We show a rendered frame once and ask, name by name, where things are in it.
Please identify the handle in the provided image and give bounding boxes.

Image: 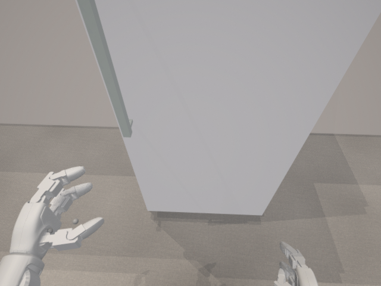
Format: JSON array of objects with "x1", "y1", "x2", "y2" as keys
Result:
[{"x1": 77, "y1": 0, "x2": 133, "y2": 138}]

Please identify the robot left forearm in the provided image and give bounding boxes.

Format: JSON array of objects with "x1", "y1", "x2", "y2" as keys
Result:
[{"x1": 0, "y1": 253, "x2": 45, "y2": 286}]

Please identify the fridge door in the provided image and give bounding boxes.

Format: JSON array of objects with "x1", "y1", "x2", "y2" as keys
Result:
[{"x1": 75, "y1": 0, "x2": 381, "y2": 216}]

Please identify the robot left hand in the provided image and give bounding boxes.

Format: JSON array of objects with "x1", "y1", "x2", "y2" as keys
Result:
[{"x1": 10, "y1": 166, "x2": 104, "y2": 260}]

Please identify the robot right hand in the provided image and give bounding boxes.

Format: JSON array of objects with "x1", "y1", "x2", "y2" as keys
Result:
[{"x1": 274, "y1": 241, "x2": 318, "y2": 286}]

